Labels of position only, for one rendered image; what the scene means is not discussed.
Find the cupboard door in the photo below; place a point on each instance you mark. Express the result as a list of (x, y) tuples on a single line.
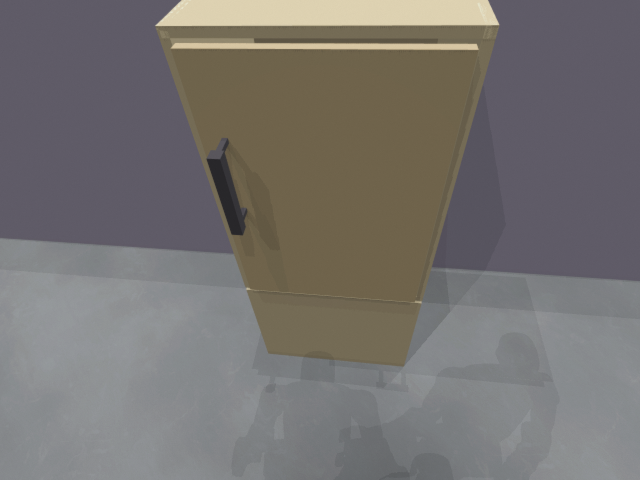
[(339, 152)]

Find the handle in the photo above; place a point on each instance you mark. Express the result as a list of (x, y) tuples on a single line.
[(224, 184)]

